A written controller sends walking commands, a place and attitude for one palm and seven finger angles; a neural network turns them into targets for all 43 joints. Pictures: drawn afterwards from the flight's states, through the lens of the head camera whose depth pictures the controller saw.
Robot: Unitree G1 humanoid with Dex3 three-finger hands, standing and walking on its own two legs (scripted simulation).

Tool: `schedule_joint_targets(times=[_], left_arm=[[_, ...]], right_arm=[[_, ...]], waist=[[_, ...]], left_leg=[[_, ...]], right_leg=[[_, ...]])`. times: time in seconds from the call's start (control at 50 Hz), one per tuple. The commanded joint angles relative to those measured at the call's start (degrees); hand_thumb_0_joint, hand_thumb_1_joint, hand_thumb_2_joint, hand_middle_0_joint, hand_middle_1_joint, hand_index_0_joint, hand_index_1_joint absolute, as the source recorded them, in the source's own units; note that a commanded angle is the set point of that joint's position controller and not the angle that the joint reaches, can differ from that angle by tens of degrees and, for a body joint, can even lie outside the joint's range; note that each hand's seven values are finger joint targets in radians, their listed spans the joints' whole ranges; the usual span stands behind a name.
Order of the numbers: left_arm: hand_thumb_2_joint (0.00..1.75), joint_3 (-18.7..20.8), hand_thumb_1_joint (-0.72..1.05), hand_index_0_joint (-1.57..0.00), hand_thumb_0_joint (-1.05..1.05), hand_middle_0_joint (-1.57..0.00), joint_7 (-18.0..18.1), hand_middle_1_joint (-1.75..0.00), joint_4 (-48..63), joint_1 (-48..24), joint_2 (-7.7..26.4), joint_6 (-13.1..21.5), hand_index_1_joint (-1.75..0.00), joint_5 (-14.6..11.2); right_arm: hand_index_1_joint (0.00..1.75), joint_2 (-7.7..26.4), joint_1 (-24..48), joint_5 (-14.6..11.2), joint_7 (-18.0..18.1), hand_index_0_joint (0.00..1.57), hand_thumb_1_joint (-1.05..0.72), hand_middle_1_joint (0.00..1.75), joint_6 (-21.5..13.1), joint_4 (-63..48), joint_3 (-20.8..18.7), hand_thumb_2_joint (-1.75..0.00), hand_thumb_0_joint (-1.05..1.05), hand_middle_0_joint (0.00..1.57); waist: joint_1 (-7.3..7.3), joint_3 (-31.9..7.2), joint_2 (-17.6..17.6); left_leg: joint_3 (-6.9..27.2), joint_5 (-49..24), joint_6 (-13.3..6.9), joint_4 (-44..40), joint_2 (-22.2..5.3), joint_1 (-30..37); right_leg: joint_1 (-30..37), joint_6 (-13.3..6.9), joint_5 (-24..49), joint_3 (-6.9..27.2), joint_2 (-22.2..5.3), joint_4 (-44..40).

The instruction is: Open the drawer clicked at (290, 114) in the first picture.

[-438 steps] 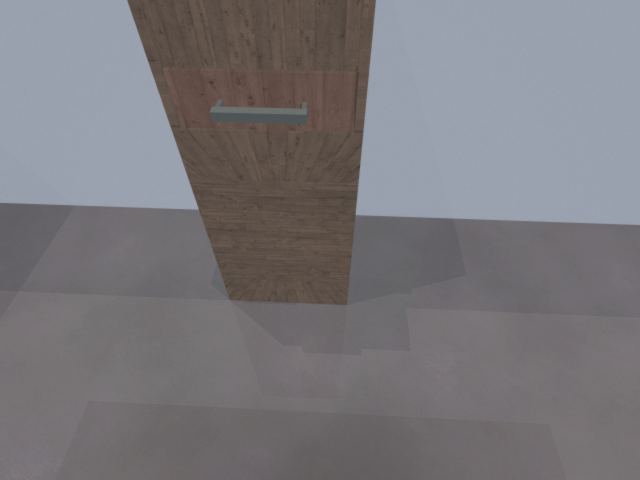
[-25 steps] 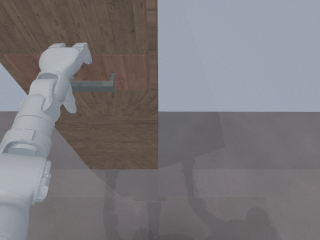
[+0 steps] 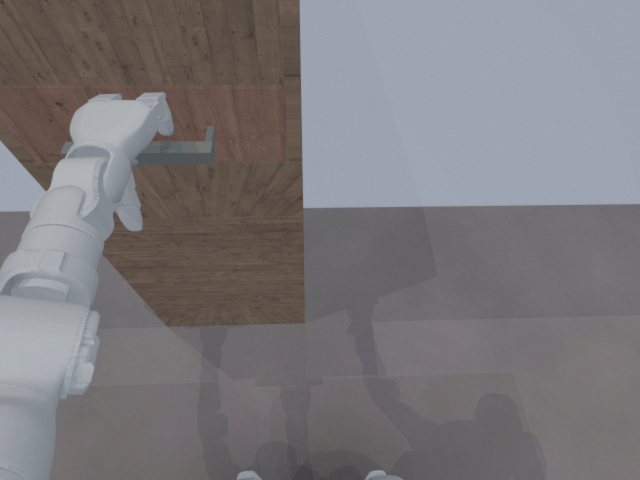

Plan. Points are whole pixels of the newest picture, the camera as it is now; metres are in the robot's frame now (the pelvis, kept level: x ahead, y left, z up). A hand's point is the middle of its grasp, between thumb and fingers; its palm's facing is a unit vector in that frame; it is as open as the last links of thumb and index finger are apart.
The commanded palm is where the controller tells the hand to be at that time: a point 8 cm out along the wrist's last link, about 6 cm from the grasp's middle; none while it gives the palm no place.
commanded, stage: lower the fingers behind the handle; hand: left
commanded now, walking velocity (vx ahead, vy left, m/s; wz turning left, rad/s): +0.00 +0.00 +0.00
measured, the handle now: (143, 142) +0.56 +0.21 +0.07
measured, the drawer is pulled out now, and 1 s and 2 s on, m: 0.00 0.00 0.00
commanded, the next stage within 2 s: close the thumb around the handle in 1.02 s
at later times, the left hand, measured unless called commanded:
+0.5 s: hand (143, 167) +0.51 +0.21 +0.07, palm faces -0.04 -0.02 -1.00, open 13.7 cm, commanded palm +0.50 +0.22 +0.11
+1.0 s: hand (141, 180) +0.51 +0.22 +0.05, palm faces -0.06 -0.04 -1.00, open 13.8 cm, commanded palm +0.49 +0.22 +0.10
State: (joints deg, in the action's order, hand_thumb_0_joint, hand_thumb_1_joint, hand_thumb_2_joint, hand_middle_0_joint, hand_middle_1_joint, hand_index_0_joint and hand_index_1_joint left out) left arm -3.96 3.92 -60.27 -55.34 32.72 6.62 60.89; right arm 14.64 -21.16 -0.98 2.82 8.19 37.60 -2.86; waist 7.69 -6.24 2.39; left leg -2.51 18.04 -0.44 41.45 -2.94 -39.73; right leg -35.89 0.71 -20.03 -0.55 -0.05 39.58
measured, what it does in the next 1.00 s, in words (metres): stands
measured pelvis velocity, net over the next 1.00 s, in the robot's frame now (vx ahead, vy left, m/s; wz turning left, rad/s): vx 0.01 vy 0.01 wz -0.01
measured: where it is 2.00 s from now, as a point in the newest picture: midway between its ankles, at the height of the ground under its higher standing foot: outside the picture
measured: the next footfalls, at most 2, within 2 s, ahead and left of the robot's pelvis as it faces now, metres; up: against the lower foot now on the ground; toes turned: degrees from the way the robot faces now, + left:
none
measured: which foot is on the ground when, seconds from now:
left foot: down 0.00-1.00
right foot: down 0.00-1.00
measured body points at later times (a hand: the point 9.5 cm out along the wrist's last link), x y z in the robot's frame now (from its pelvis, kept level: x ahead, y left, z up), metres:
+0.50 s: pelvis +0.00 +0.01 -0.01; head +0.09 +0.01 +0.44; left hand +0.51 +0.20 +0.12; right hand +0.00 -0.26 -0.13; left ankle +0.01 +0.12 -0.71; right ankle -0.02 -0.13 -0.71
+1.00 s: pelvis +0.01 +0.01 -0.01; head +0.10 +0.01 +0.43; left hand +0.51 +0.22 +0.10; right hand -0.01 -0.27 -0.13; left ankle +0.01 +0.12 -0.71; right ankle -0.02 -0.13 -0.71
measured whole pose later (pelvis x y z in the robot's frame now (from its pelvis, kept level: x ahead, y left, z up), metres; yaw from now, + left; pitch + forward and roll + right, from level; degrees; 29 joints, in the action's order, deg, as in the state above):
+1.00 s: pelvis +0.01 +0.01 -0.01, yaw +0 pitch +19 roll -2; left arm -1.9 12.3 -60.5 -51.1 30.6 5.4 62.2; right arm 13.9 -22.0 0.5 2.1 8.0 40.9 -3.7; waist 8.1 -8.0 2.9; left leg -2.1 20.5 -0.7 45.5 -3.3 -44.2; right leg -39.6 1.0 -21.6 -0.6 0.3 42.1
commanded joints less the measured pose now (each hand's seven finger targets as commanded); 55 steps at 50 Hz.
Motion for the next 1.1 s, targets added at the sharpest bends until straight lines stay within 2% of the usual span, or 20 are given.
schedule_joint_targets(times=[0.0,0.06,0.14,0.18,0.22,0.26,0.34,0.36,0.46,0.52,0.56,0.64,0.78,0.82,0.84,0.92,0.96,1.02,1.04,1.08], left_arm=[[0.3,6.6,-0.5,-0.3,0.0,-0.3,4.6,-1.2,15.0,-29.3,16.6,3.4,-1.2,-0.4],[0.3,8.5,-0.5,-0.3,0.0,-0.3,7.9,-1.2,15.9,-29.0,17.5,3.7,-1.2,0.2],[0.3,8.5,-0.5,-0.3,0.0,-0.3,10.4,-1.2,12.7,-26.2,16.5,0.6,-1.2,0.7],[0.3,7.0,-0.5,-0.3,0.0,-0.3,10.6,-1.2,9.6,-25.4,14.5,-1.6,-1.2,0.6],[0.3,8.2,-0.5,-0.3,0.0,-0.3,10.7,-1.2,7.5,-25.5,16.3,-3.0,-1.2,0.7],[0.3,4.9,-0.5,-0.3,0.0,-0.3,10.4,-1.2,7.2,-26.5,13.2,-4.3,-1.2,1.3],[0.3,5.8,-0.5,-0.3,0.0,-0.3,9.6,-1.2,3.9,-24.4,14.6,-5.0,-1.2,1.8],[0.3,4.2,-0.5,-0.3,0.0,-0.3,9.4,-1.2,3.4,-24.5,12.7,-5.2,-1.2,1.9],[0.3,2.9,-0.5,-0.3,0.0,-0.3,8.6,-1.2,2.2,-23.2,10.8,-4.1,-1.2,2.2],[0.3,5.2,-0.5,-0.3,0.0,-0.3,8.0,-1.2,3.3,-22.4,13.4,-2.6,-1.2,1.6],[0.3,3.8,-0.5,-0.3,0.0,-0.3,7.7,-1.2,6.8,-23.2,11.4,-0.5,-1.2,1.4],[0.3,5.2,-0.5,-0.3,0.0,-0.3,9.6,-1.2,13.1,-25.8,12.1,2.9,-1.2,0.9],[0.3,5.1,-0.5,-0.3,0.0,-0.3,12.2,-1.2,11.9,-24.6,11.1,-0.6,-1.2,0.9],[0.3,7.0,-0.5,-0.3,0.0,-0.3,12.0,-1.2,11.0,-24.0,13.8,-1.3,-1.2,1.0],[0.3,5.3,-0.5,-0.3,0.0,-0.3,11.7,-1.2,11.1,-24.0,11.9,-1.6,-1.2,1.1],[0.3,5.0,-0.5,-0.3,0.0,-0.3,10.2,-1.2,10.4,-21.9,10.9,-1.5,-1.2,0.4],[0.3,6.6,-0.5,-0.3,0.0,-0.3,9.8,-1.2,10.1,-19.7,13.0,-1.0,-1.2,0.7],[0.3,6.8,-0.5,-0.3,0.0,-0.3,9.4,-1.2,10.0,-19.3,13.1,-0.1,-1.2,0.5],[0.3,7.3,-0.5,-0.3,0.0,-0.3,9.4,-1.2,10.6,-19.2,14.2,0.3,-1.2,0.7],[0.3,6.2,-0.5,-0.3,0.0,-0.3,9.5,-1.2,10.4,-19.0,12.6,0.5,-1.2,0.5]], right_arm=[[0.3,9.0,-7.4,0.7,1.1,0.2,-0.9,0.3,-1.5,-2.9,-3.4,-0.9,0.0,0.2],[0.3,9.3,-8.1,1.3,0.7,0.2,-0.9,0.3,-2.1,-1.8,-3.8,-0.9,0.0,0.2],[0.3,9.5,-8.9,1.7,-0.1,0.2,-0.9,0.3,-1.8,-0.4,-3.9,-0.9,0.0,0.2],[0.3,9.5,-8.9,1.5,-0.3,0.2,-0.9,0.3,-1.3,0.0,-3.8,-0.9,0.0,0.2],[0.3,10.0,-9.1,1.4,-0.2,0.2,-0.9,0.3,-1.0,0.7,-3.7,-0.9,0.0,0.2],[0.3,9.6,-8.8,1.1,-0.3,0.2,-0.9,0.3,-0.7,0.5,-3.6,-0.9,0.0,0.2],[0.3,9.7,-8.6,0.9,0.1,0.2,-0.9,0.3,-0.3,0.0,-3.1,-0.9,0.0,0.2],[0.3,9.6,-8.4,0.8,0.1,0.2,-0.9,0.3,-0.3,-0.2,-3.0,-0.9,0.0,0.2],[0.3,9.5,-8.3,0.9,0.4,0.2,-0.9,0.3,-0.8,-1.2,-3.0,-0.9,0.0,0.2],[0.3,9.7,-8.5,1.1,0.7,0.2,-0.9,0.3,-1.1,-1.7,-3.0,-0.9,0.0,0.2],[0.3,9.3,-8.3,1.2,0.9,0.2,-0.9,0.3,-1.5,-2.0,-3.3,-0.9,0.0,0.2],[0.3,9.2,-8.9,2.0,0.7,0.2,-0.9,0.3,-2.0,-1.4,-4.0,-0.9,0.0,0.2],[0.3,9.5,-9.0,2.1,-0.3,0.2,-0.9,0.3,-1.4,0.4,-4.2,-0.9,0.0,0.2],[0.3,9.8,-9.1,2.0,-0.1,0.2,-0.9,0.3,-1.0,0.8,-4.0,-0.9,0.0,0.2],[0.3,9.5,-9.0,1.9,-0.1,0.2,-0.9,0.3,-1.0,0.8,-4.1,-0.9,0.0,0.2],[0.3,9.3,-8.7,1.8,-0.1,0.2,-0.9,0.3,-0.6,0.6,-4.0,-0.9,0.0,0.2],[0.3,9.4,-8.5,1.7,0.1,0.2,-0.9,0.3,-0.5,0.4,-4.0,-0.9,0.0,0.2],[0.3,9.4,-8.3,1.7,0.2,0.2,-0.9,0.3,-0.4,0.2,-3.9,-0.9,0.0,0.2],[0.3,9.5,-8.3,1.7,0.3,0.2,-0.9,0.3,-0.4,0.1,-3.8,-0.9,0.0,0.2],[0.3,9.2,-8.2,1.7,0.1,0.2,-0.9,0.3,-0.4,-0.1,-3.9,-0.9,0.0,0.2]], waist=[[0.56,-23.6,2.0],[0.11,-26.3,3.9],[-0.19,-28.5,4.8],[0.59,-24.7,2.4],[0.62,-24.2,0.1],[1.09,-23.1,2.5],[0.77,-21.4,0.2],[1.21,-19.9,0.1],[1.34,-19.2,-0.1],[1.07,-20.8,-1.7],[1.29,-22.3,0.6],[1.05,-26.9,4.1],[0.92,-26.8,3.9],[0.62,-27.6,2.6],[0.95,-27.7,4.0],[0.74,-25.2,2.4],[-0.05,-25.2,2.4],[0.27,-23.5,0.6],[-0.05,-24.3,1.9],[0.11,-23.5,1.7]], left_leg=[[1.0,-14.7,-2.5,-1.2,3.5,17.3],[1.6,-17.2,-2.2,-0.3,3.2,18.9],[1.4,-22.4,-1.8,0.7,3.0,19.6],[1.2,-21.1,-1.9,0.3,2.9,17.7],[1.1,-20.2,-2.0,-0.3,2.8,15.9],[1.0,-19.3,-1.9,-0.8,2.9,16.7],[0.9,-17.6,-2.0,-1.2,2.9,15.0],[0.9,-16.4,-2.0,-1.4,2.9,14.6],[1.0,-13.5,-2.1,-1.0,2.7,14.5],[0.9,-13.7,-2.3,-0.2,2.8,13.4],[1.0,-14.2,-2.3,0.5,2.8,14.9],[2.0,-17.4,-2.0,2.1,2.7,18.4],[1.9,-20.0,-1.8,2.3,2.7,18.1],[1.9,-21.3,-1.8,2.2,2.7,17.6],[1.7,-22.1,-1.8,2.3,2.7,18.5],[1.5,-22.7,-2.0,1.6,2.7,18.0],[1.2,-22.7,-2.0,1.6,2.9,17.3],[1.0,-22.4,-2.2,1.5,2.8,16.5],[1.0,-22.3,-2.1,1.4,2.9,16.4],[0.9,-22.0,-2.1,1.3,2.9,16.3]], right_leg=[[3.6,-2.0,13.8,0.0,3.1,-4.0],[2.1,-2.2,14.0,-0.6,3.5,-2.8],[2.7,-2.4,17.9,-1.3,3.8,-1.9],[1.8,-2.1,17.2,-1.6,3.9,-2.5],[3.3,-2.1,17.2,-1.6,3.7,-2.8],[1.6,-2.2,16.1,-1.6,3.7,-3.1],[2.3,-2.1,15.3,-1.5,3.6,-3.4],[1.2,-2.1,14.2,-1.7,3.6,-3.6],[-0.9,-2.1,11.1,-1.6,3.5,-3.4],[0.9,-2.1,12.4,-1.1,3.3,-2.9],[-0.1,-2.0,12.8,-0.9,3.3,-2.5],[-1.5,-2.3,13.2,-1.1,3.6,-1.0],[-0.9,-2.4,15.6,-1.6,3.9,-1.0],[1.0,-2.4,17.3,-1.5,3.9,-0.9],[0.4,-2.3,18.1,-1.5,3.9,-1.0],[1.7,-2.4,18.9,-1.6,4.0,-1.8],[2.9,-2.3,19.9,-1.2,3.9,-1.7],[3.3,-2.3,20.2,-1.2,3.8,-2.1],[3.3,-2.2,20.1,-1.0,3.7,-1.7],[3.0,-2.2,20.0,-1.2,3.7,-1.7]])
